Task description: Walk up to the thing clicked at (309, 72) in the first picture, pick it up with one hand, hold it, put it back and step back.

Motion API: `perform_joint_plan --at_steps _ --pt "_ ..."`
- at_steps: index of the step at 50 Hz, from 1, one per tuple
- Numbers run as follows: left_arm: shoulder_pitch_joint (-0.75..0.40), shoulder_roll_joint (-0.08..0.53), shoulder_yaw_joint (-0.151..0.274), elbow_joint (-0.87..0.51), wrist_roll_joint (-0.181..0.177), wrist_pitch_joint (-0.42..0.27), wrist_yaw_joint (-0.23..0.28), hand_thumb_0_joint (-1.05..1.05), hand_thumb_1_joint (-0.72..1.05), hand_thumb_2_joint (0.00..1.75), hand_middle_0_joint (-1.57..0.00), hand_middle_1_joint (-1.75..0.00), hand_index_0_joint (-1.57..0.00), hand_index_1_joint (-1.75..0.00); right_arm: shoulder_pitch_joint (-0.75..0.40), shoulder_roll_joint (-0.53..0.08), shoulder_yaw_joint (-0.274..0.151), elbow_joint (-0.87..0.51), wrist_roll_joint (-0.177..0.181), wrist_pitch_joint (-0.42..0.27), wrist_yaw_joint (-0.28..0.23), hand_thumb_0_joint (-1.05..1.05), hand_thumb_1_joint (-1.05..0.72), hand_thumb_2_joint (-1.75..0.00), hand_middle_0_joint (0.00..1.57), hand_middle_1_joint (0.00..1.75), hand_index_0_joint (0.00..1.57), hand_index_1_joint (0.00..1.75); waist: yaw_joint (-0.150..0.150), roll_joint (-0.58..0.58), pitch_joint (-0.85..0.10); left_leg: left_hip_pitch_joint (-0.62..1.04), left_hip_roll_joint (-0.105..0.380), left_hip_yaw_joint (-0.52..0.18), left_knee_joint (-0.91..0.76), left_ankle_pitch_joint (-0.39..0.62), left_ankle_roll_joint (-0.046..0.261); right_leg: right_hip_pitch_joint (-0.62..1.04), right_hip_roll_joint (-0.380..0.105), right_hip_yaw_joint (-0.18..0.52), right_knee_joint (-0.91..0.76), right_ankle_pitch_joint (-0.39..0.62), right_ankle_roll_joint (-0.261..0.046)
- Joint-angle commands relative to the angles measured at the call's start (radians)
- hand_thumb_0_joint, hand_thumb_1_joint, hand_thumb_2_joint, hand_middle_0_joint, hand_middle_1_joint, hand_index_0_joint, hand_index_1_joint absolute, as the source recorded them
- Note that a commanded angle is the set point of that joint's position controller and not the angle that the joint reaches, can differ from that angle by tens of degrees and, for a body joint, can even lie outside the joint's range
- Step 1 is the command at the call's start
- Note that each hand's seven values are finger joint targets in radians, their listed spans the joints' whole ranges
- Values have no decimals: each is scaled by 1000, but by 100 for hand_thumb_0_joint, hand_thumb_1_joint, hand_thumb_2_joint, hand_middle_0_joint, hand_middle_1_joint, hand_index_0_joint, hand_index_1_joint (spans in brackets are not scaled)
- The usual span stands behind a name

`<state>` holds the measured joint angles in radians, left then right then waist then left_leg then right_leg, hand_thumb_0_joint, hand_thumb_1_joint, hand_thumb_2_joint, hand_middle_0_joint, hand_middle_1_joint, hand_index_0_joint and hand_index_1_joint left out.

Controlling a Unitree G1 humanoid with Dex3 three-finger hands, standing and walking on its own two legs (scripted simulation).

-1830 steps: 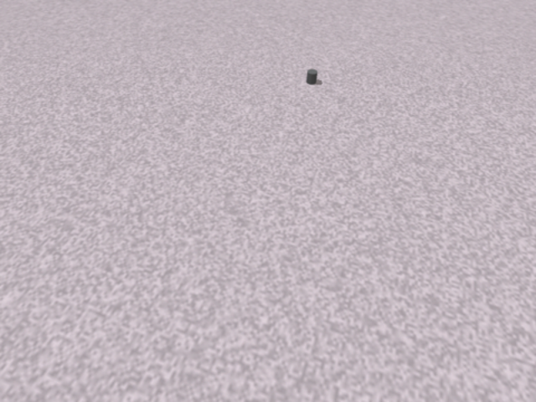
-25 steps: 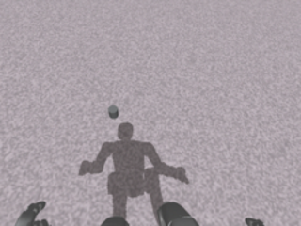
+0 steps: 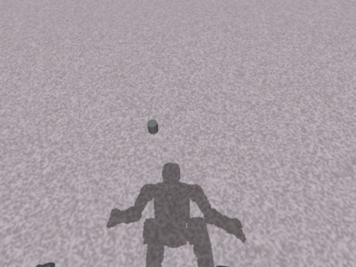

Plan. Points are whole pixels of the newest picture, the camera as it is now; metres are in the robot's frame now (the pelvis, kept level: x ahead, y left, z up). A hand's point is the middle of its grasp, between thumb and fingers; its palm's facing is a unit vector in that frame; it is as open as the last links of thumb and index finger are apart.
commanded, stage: step back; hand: left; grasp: from above
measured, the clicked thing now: (152, 126) +1.07 +0.23 -0.72
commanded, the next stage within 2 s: stand in 0.88 s
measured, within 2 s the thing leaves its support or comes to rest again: neither
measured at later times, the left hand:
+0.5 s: hand out of the picture +0.05 +0.26 -0.14, palm faces +0.03 -0.95 -0.32, open 7.4 cm
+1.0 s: hand out of the picture +0.13 +0.26 -0.13, palm faces +0.01 -0.94 -0.34, open 7.3 cm
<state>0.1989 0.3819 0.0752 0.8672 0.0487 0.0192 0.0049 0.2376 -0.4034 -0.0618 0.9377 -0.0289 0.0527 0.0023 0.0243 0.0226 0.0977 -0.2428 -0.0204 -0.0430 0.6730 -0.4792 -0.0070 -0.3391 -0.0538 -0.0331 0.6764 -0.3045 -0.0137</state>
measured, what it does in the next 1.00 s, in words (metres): stands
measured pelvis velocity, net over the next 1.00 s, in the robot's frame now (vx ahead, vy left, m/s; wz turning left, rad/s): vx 0.02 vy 0.01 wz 0.00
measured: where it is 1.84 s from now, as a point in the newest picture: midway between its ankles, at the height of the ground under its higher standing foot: outside the picture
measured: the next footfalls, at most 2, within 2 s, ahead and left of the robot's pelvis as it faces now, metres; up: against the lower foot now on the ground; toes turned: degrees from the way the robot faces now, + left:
none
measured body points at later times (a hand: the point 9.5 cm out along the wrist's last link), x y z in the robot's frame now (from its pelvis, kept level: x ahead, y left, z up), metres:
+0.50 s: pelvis -0.01 +0.00 +0.01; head -0.01 +0.01 +0.46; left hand +0.05 +0.30 -0.12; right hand +0.06 -0.30 -0.12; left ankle -0.01 +0.12 -0.72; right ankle +0.02 -0.12 -0.72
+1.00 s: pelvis +0.02 +0.01 +0.02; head +0.04 +0.01 +0.47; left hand +0.13 +0.31 -0.10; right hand +0.13 -0.29 -0.11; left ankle -0.01 +0.12 -0.72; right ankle +0.02 -0.12 -0.72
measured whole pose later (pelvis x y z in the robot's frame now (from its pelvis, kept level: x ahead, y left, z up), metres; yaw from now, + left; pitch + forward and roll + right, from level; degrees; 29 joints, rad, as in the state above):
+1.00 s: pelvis +0.02 +0.01 +0.02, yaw +0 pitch -2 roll +0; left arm 0.04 0.35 0.02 1.09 0.00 -0.01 0.00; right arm 0.07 -0.33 -0.02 1.08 -0.01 -0.02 0.00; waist 0.01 0.00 0.07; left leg -0.10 -0.01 -0.03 0.41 -0.27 0.00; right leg -0.16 -0.01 0.00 0.42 -0.22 0.01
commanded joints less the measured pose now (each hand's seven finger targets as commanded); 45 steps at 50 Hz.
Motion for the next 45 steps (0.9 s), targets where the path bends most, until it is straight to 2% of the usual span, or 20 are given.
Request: perform_joint_plan --at_steps 1,2,3,5,7,10,11,12,13,14,16,19,21,22,23,26,31,39,43,45 --pt "19 154 27 -58 -18 -12 0 0 90 90 -20 -30 -20 -30 41 -210 -68 -32 -27 -78 -12 0 -90 -90 20 30 20 30 -19 70 -128 269 178 -306 -420 -111 93 -201 -39 127 25 -232 -36" --pt "-56 187 39 -46 -30 -15 2 0 90 90 -20 -30 -20 -30 -50 -311 -71 -57 -19 -80 -9 0 -90 -90 20 30 20 30 -36 155 -46 -3 366 -542 -493 -405 221 -188 25 42 128 -276 5" --pt "-101 245 55 -37 -21 -21 0 0 90 90 -20 -30 -20 -30 -97 -297 -70 -67 -13 -87 -6 0 -90 -90 20 30 20 30 -36 76 43 -163 363 -510 -501 -396 236 -107 1 124 191 -248 -1" --pt "-54 185 41 -14 -37 -30 -16 0 90 90 -20 -30 -20 -30 -136 -208 -36 -62 -17 -103 -9 0 -90 -90 20 30 20 30 1 62 17 -50 247 -300 -428 -127 175 -88 10 109 129 -135 -8" --pt "-17 190 42 19 -33 -42 -20 0 90 90 -20 -30 -20 -30 -134 -217 -40 -51 -13 -98 -4 0 -90 -90 20 30 20 30 -8 147 -9 -73 210 -209 -388 -73 151 24 20 43 -8 -97 -1" --pt "17 176 46 68 -19 -54 -9 0 90 90 -20 -30 -20 -30 -132 -174 -25 -52 -1 -70 2 0 -90 -90 20 30 20 30 17 91 -37 -178 153 -115 -264 -77 91 262 75 21 -251 -6 -15" --pt "3 211 53 65 -13 -59 -3 0 90 90 -20 -30 -20 -30 -108 -132 -12 -51 7 -68 1 0 -90 -90 20 30 20 30 15 -15 -37 -256 102 -83 -194 -102 54 289 -3 178 -295 -80 -38" --pt "5 256 53 64 -10 -63 -3 0 90 90 -20 -30 -20 -30 -107 -136 -15 -44 8 -62 -2 0 -90 -90 20 30 20 30 11 -78 -14 -221 37 -60 -95 -125 33 143 -127 386 -390 -365 -91" --pt "-23 280 54 61 -9 -66 -4 0 90 90 -20 -30 -20 -30 -81 -146 -23 -24 8 -60 -1 0 -90 -90 20 30 20 30 -8 -116 -7 -135 6 -28 41 -70 21 37 -221 493 -470 -524 -153" --pt "-70 276 55 46 -13 -70 -2 0 90 90 -20 -30 -20 -30 -43 -152 -26 -8 8 -61 -2 0 -90 -90 20 30 20 30 -24 -105 17 -127 25 -46 75 -33 18 4 -247 501 -470 -511 -174" --pt "-98 255 49 45 -13 -75 2 0 90 90 -20 -30 -20 -30 -23 -143 -24 10 9 -72 -1 0 -90 -90 20 30 20 30 -28 -118 -10 -98 38 -42 27 13 29 8 -230 427 -436 -372 -166" --pt "-128 216 30 52 -17 -61 -7 0 90 90 -20 -30 -20 -30 27 -130 -28 42 -4 -85 -1 0 -90 -90 20 30 20 30 -55 -141 -68 86 30 -15 -160 120 39 -64 -142 260 -357 -244 -95" --pt "-112 159 11 61 -29 -54 -14 0 90 90 -20 -30 -20 -30 -34 -180 -37 26 -10 -95 -4 0 -90 -90 20 30 20 30 -37 -15 -52 49 150 -228 -338 -25 81 -84 -36 152 -252 -196 -33" --pt "-110 156 11 76 -34 -55 -17 0 90 90 -20 -30 -20 -30 -84 -193 -34 21 -8 -98 -3 0 -90 -90 20 30 20 30 -20 17 -40 -26 190 -280 -395 -148 104 -23 7 112 -194 -150 -16" --pt "-105 162 16 85 -37 -58 -17 0 90 90 -20 -30 -20 -30 -108 -193 -28 21 -6 -100 -3 0 -90 -90 20 30 20 30 -4 20 -27 -75 206 -264 -408 -148 112 48 23 81 -175 -86 -14" --pt "-82 167 17 112 -38 -73 -10 0 90 90 -20 -30 -20 -30 -138 -168 -15 32 -3 -103 -3 0 -90 -90 20 30 20 30 12 62 -63 -74 162 -154 -343 157 73 189 -5 99 -235 72 -30" --pt "-97 188 15 123 -43 -79 4 0 90 90 -20 -30 -20 -30 -95 -147 -15 53 11 -104 -17 0 -90 -90 20 30 20 30 -15 27 -183 62 114 -47 -207 591 38 262 -64 123 -202 442 -54" --pt "-144 180 3 136 -40 -63 8 0 90 90 -20 -30 -20 -30 -154 -140 -17 56 12 -90 -18 0 -90 -90 20 30 20 30 -12 -22 -140 29 125 -66 -255 430 55 253 -58 122 -224 328 -43" --pt "-161 185 4 140 -37 -65 10 0 90 90 -20 -30 -20 -30 -166 -135 -17 66 11 -89 -17 0 -90 -90 20 30 20 30 -16 -30 -162 66 116 -46 -246 516 48 262 -67 120 -225 397 -40" --pt "-180 157 -14 154 -49 -55 9 0 90 90 -20 -30 -20 -30 -171 -158 -4 75 21 -96 -18 0 -90 -90 20 30 20 30 -19 -22 -152 125 156 -95 -306 701 43 265 -57 109 -242 458 -16"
